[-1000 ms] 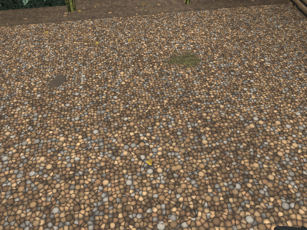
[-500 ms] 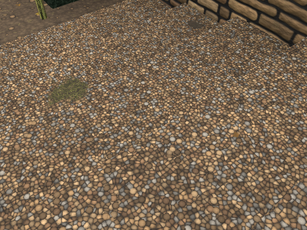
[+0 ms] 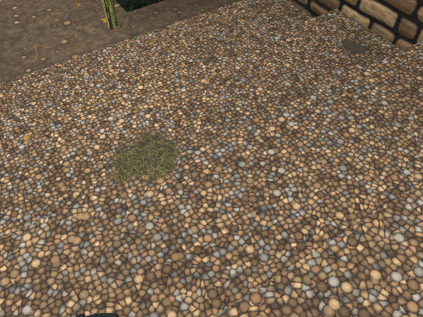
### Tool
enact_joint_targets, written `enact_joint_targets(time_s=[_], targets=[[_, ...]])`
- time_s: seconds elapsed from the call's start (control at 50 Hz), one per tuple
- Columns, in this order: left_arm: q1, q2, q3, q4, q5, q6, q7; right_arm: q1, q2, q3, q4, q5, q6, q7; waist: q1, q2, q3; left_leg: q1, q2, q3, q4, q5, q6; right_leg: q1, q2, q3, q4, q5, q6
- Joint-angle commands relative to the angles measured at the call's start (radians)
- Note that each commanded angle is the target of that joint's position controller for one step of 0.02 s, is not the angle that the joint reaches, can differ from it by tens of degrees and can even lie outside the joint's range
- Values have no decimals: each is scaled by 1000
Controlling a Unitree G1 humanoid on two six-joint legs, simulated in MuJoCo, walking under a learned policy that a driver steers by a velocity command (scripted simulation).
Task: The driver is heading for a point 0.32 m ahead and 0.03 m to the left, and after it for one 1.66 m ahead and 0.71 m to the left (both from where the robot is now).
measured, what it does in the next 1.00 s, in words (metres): goes down, turning left: right foot, then left foot 0.18 m lower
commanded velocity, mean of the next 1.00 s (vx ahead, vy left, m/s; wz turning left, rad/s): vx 0.31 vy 0.00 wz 0.80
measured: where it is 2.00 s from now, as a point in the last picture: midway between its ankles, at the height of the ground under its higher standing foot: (146, 261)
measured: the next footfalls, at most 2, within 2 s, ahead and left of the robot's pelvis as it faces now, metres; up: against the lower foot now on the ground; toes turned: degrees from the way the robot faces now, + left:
right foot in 0.16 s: +0.38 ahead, -0.14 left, +0.00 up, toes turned +15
left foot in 0.70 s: +0.50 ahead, +0.29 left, -0.18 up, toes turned +42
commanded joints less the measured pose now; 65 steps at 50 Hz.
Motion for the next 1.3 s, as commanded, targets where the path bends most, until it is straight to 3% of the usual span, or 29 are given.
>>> enact_joint_targets(time_s=[0.02,0.08,0.14,0.16,0.18,0.2,0.26,0.32,0.38,0.42,0.48,0.54,0.58,0.62,0.66,0.7,0.72,0.74,0.76,0.78,0.8,0.82,0.86,0.94,1.06,1.1,1.16,1.2,1.3], targets=[[-106,137,32,-131,50,-6,5,-218,-158,-23,-180,11,-34,-45,139,17,90,-229,255,-485,-402,84,231,34,-69,17,-569,193,43],[-75,94,33,-119,9,-7,-22,-97,-188,-39,-137,49,-25,-54,119,97,12,-315,189,-348,-382,167,171,463,69,-129,-825,386,61],[78,177,88,-102,42,-11,1,-82,-186,-46,-154,63,1,-51,217,45,-104,-103,78,-294,-19,579,35,671,80,-86,-978,486,-1],[259,226,101,-80,56,-13,2,-138,-149,-37,-199,40,15,-50,291,35,-241,-137,39,-235,259,508,-16,854,-67,43,-925,568,-68],[308,280,102,-72,77,-7,-7,39,-16,-8,-232,37,21,-48,187,-298,-432,-266,-60,-156,677,-217,-76,1036,-392,508,-984,822,-263],[268,237,99,-78,48,-3,-19,72,-79,-7,-243,43,30,-42,168,-361,-419,-422,15,-155,864,-240,-109,1044,-455,729,-1038,706,-355],[133,105,74,-79,36,32,-15,-174,-169,-54,-299,26,83,-52,161,-83,-83,-490,138,-82,823,-111,-132,687,-311,221,-1020,915,-245],[68,117,87,-37,28,39,-8,-245,-107,-48,-351,49,113,-29,92,-89,12,-405,226,-53,444,-91,-107,515,-272,46,-1119,794,-195],[-14,238,123,-19,21,74,8,-256,-87,-34,-357,40,118,3,61,-86,-101,-221,214,39,284,150,-109,436,-283,-109,-1081,958,-195],[-99,260,123,-41,12,45,-3,-178,-176,-64,-299,22,133,23,15,-65,-201,-80,185,84,429,370,-93,414,-286,-209,-962,956,-176],[130,208,122,-12,-17,45,28,-522,-210,-91,-399,40,160,52,188,-69,-24,-589,279,-33,383,423,-79,749,-377,-141,-925,538,-117],[220,249,143,-32,14,61,70,-661,-205,-88,-455,53,127,79,255,-100,67,-812,303,-36,335,263,-109,862,-449,-111,-851,449,-62],[146,263,142,-77,48,90,84,-621,-194,-88,-403,83,117,120,232,17,74,-334,226,96,-72,683,-147,499,-319,-345,-796,165,9],[134,278,143,-71,25,97,45,-426,-188,-107,-317,99,126,111,137,15,6,68,139,169,-48,811,-162,293,-306,-430,-641,185,31],[115,275,139,-61,-25,92,4,-150,-298,-166,-183,74,138,75,-39,14,-104,401,106,213,-201,927,-106,255,-252,-463,-269,314,74],[39,187,121,-17,-18,89,15,74,-394,-182,-83,22,116,21,-201,163,-15,680,222,31,-386,1113,66,-56,-65,-382,408,-551,141],[122,99,99,-84,32,64,30,6,-495,-155,-100,-43,78,26,-29,264,-142,834,346,-185,-45,1892,151,-268,-23,-233,663,-717,168],[188,86,72,-136,40,47,35,-51,-496,-150,-140,-30,69,38,16,271,-419,951,457,-405,-22,1837,328,-361,-26,-87,720,-610,193],[128,125,69,-156,40,45,46,-129,-435,-133,-181,1,81,31,5,144,-462,902,466,-464,-107,1449,348,-407,-40,-65,688,-509,184],[46,138,61,-204,-1,30,52,-217,-448,-128,-219,5,88,18,50,87,-418,742,544,-663,-214,929,375,-482,-35,-1,586,-297,134],[36,177,73,-156,-12,46,66,-343,-375,-94,-256,4,82,11,98,-58,-345,516,597,-733,-239,844,349,-424,-72,32,505,-234,109],[70,257,93,-130,-10,77,70,-364,-300,-58,-277,2,71,-1,118,-107,-300,323,618,-682,-246,751,311,-328,-76,84,280,-85,80],[72,240,91,-116,44,127,80,-408,-249,-27,-255,-8,67,-42,158,-67,-152,8,485,-416,-237,783,227,-128,-80,26,-14,69,112],[104,52,50,-58,35,130,36,-303,-138,8,-147,-8,63,-75,141,90,-202,-67,297,-99,-240,807,113,304,-52,-50,-573,457,121],[-33,175,100,-120,29,145,2,-269,-191,-40,-155,11,58,-49,71,142,6,57,319,-122,-217,419,59,240,13,-102,-861,341,14],[-40,208,115,-137,29,146,-11,-139,-188,-59,-156,9,69,-64,3,-13,-18,57,224,-66,-119,126,-8,258,-21,12,-871,613,-55],[223,248,136,-104,38,154,-11,-397,-106,-49,-265,10,91,-74,169,-263,-88,-347,-18,16,382,-324,-142,554,-226,607,-1195,310,-317],[222,243,134,-108,44,133,12,-422,-88,-44,-277,14,83,-67,162,-196,-137,-494,28,-141,598,-279,-131,677,-231,608,-1152,271,-297],[52,249,139,-150,19,211,47,-464,-89,-42,-269,25,68,-37,95,-137,-145,-133,6,-47,87,-26,-155,387,-26,325,-1162,181,-156]])
Velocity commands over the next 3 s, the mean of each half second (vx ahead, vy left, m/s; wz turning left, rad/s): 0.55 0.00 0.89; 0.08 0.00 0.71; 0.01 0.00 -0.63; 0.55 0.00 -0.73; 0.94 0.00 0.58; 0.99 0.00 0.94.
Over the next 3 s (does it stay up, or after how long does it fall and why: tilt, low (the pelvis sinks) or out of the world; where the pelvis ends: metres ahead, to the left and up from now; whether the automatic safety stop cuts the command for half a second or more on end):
stays up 1.60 0.37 -0.36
